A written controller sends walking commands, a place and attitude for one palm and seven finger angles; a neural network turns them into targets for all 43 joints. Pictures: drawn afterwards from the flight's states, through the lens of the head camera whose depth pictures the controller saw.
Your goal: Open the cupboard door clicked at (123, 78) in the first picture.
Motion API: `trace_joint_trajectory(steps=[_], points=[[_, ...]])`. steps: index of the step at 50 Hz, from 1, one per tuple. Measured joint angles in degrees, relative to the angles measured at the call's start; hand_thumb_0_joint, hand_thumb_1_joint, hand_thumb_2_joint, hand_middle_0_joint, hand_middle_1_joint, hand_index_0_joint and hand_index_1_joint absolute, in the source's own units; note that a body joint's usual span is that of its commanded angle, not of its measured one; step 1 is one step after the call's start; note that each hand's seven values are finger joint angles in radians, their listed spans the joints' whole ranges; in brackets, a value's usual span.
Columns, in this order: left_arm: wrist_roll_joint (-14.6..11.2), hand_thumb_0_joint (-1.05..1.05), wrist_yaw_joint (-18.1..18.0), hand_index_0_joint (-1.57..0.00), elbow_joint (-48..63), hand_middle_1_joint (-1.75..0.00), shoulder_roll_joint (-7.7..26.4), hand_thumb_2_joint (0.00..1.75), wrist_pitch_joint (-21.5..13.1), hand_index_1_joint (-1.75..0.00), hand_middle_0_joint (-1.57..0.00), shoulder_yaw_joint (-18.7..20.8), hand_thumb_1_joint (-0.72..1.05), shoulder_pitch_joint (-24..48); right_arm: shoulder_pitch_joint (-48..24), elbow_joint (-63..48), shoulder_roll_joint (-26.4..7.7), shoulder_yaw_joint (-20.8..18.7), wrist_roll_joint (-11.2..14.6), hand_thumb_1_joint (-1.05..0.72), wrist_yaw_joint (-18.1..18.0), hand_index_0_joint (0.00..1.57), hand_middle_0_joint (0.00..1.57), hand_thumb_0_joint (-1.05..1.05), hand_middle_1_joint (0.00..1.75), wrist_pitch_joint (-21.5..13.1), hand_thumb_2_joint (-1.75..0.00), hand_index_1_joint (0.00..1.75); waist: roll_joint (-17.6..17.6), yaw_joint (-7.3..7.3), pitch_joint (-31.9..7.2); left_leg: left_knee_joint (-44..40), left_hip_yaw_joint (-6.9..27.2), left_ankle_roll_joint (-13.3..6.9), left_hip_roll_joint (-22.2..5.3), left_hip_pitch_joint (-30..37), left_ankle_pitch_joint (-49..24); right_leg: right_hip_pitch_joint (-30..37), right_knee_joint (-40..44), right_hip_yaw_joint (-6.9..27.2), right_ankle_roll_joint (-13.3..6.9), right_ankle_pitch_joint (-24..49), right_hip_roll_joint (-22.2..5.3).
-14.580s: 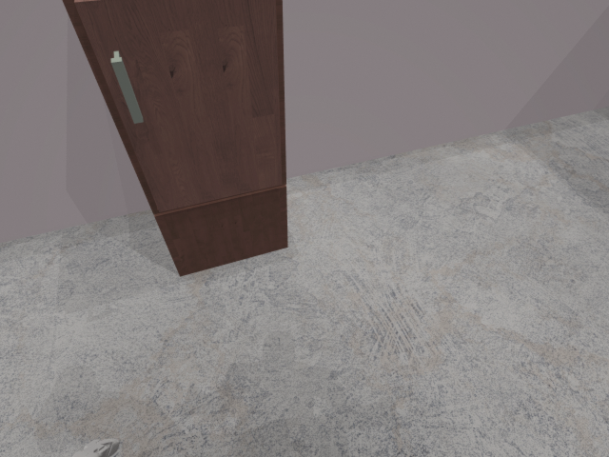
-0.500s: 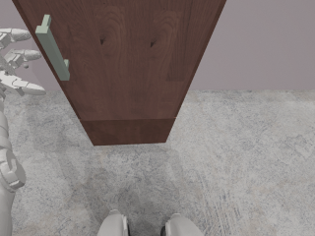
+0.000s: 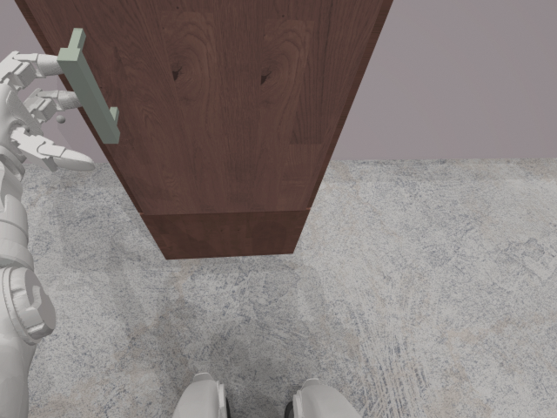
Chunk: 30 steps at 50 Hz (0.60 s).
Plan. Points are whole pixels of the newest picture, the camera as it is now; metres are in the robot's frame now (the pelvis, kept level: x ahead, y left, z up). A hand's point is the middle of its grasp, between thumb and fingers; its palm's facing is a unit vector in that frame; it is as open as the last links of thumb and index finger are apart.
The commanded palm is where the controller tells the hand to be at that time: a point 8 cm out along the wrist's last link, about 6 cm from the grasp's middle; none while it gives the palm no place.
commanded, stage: slide the fingers in behind the handle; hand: left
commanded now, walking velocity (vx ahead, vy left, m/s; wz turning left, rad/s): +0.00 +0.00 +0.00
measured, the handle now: (96, 91) +0.54 +0.22 +0.10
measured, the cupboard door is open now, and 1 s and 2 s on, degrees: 0 0 0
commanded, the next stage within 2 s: close the thumb around the handle in 1.36 s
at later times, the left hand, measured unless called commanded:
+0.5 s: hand (88, 122) +0.48 +0.22 +0.10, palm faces -0.01 -1.00 -0.01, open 14.0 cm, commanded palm +0.46 +0.26 +0.10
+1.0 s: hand (107, 123) +0.48 +0.20 +0.10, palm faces +0.01 -1.00 +0.00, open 14.0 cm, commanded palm +0.46 +0.24 +0.10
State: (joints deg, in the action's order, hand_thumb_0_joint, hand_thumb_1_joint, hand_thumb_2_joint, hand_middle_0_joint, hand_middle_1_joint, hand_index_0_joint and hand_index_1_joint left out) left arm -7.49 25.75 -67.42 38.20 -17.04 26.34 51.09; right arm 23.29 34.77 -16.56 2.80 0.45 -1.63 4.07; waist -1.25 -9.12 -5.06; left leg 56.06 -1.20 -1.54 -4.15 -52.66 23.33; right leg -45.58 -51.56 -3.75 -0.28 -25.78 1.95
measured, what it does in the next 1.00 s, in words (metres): stands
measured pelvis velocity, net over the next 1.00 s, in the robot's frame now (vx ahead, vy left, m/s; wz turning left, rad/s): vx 0.00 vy -0.01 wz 0.01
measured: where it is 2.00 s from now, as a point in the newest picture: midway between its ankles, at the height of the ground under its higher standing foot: outside the picture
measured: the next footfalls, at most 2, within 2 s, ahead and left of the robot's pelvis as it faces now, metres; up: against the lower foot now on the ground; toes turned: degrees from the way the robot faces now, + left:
none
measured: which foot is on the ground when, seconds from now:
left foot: down 0.00-1.00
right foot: down 0.00-1.00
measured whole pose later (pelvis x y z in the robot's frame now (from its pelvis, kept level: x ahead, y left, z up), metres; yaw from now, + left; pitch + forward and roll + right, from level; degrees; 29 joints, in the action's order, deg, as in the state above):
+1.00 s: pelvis +0.00 -0.01 +0.00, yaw +1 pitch +17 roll -3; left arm -7.1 16.2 -64.8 28.1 -19.1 21.4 49.1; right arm 22.1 36.1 -15.5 1.8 0.4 -0.5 1.8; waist -1.6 -8.1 -5.8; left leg 54.9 -1.3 -1.0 -3.6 -49.7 22.7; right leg -43.3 -52.0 -3.6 -0.8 -26.1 1.5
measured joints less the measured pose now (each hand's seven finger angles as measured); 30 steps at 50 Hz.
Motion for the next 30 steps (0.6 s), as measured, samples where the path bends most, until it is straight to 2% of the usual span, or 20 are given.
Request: trace_joint_trajectory(steps=[9, 19, 30], points=[[-0.2, -0.01, -2.3, -0.30, 2.1, -1.20, -3.3, 0.30, -0.8, -1.20, -0.30, -0.5, -0.50, -2.4, -0.3, -0.1, 0.5, -0.2, 0.1, -0.90, 0.5, 0.21, 0.20, 0.00, 0.30, -0.1, -0.90, 0.30, -0.2, 0.40, -0.6, -0.8, -0.5, 0.1, 0.0, 1.9, -0.1, 1.4, 0.3, 0.5, -0.1, 0.0, 0.0], [0.0, -0.01, -4.1, -0.30, 0.4, -1.20, -4.6, 0.30, -1.7, -1.20, -0.30, -2.5, -0.50, -1.1, -1.5, 0.3, 0.6, -0.2, 0.2, -0.90, 0.3, 0.21, 0.20, 0.00, 0.30, -1.2, -0.90, 0.30, -0.3, 0.82, -0.3, -0.6, 0.0, 0.4, 0.3, 1.9, -0.4, 1.4, -0.5, 0.0, -0.4, -0.3, -0.3], [0.3, -0.01, -5.7, -0.31, 1.3, -1.20, -6.4, 0.30, -1.5, -1.20, -0.30, -2.7, -0.50, -1.2, -1.3, 0.5, 0.3, -0.6, 0.1, -0.90, 0.5, 0.21, 0.20, 0.00, 0.30, -1.6, -0.90, 0.30, -0.3, 0.63, -0.5, -0.6, -0.1, 0.5, 0.2, 1.8, -0.5, 1.2, -0.8, 0.2, -0.5, -0.3, -0.2]])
